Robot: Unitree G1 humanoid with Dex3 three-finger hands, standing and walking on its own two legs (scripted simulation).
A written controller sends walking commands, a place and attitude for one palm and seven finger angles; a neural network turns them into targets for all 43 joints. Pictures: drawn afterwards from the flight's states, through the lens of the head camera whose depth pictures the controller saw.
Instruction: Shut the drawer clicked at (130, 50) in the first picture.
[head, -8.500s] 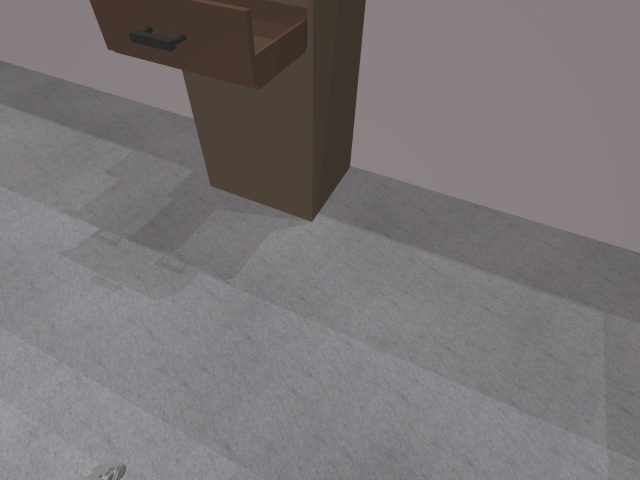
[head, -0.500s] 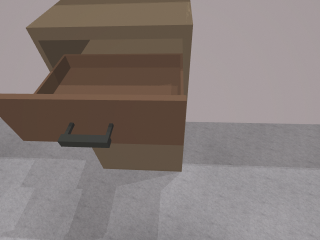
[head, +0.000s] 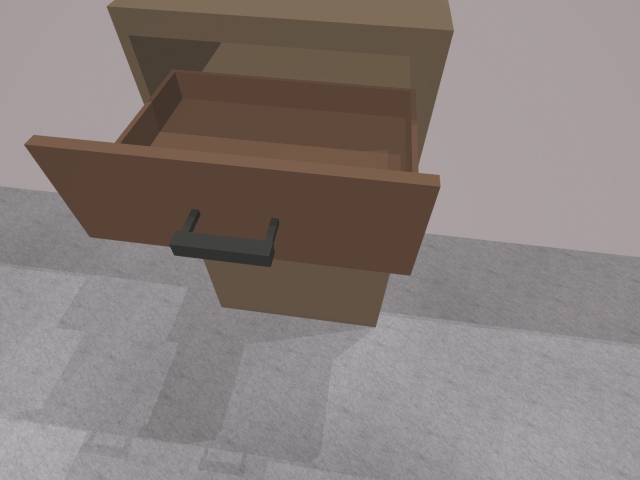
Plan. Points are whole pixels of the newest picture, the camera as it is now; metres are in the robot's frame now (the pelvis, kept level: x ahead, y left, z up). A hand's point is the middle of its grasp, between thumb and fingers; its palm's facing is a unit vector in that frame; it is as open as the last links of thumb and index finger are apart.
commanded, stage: come to a stop and stand still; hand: left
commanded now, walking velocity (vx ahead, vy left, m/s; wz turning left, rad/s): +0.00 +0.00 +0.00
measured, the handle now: (228, 235) +0.38 +0.16 +0.08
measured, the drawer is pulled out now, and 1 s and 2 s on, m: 0.30 0.30 0.30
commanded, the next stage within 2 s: look again from close up in 0.38 s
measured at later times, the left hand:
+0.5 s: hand out of the picture +0.02 +0.20 -0.16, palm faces +0.00 -0.98 -0.21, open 7.3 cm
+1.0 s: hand out of the picture -0.01 +0.21 -0.17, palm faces -0.01 -0.98 -0.20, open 7.3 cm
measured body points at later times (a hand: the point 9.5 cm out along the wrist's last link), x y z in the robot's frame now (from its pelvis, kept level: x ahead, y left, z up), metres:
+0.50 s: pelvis +0.00 +0.02 +0.01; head +0.02 +0.02 +0.46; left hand +0.03 +0.25 -0.15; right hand +0.00 -0.21 -0.15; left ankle -0.02 +0.13 -0.73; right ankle -0.02 -0.10 -0.73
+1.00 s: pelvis -0.02 +0.03 +0.01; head -0.02 +0.04 +0.46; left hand +0.00 +0.26 -0.15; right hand -0.02 -0.19 -0.15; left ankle -0.02 +0.13 -0.73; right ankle -0.02 -0.10 -0.73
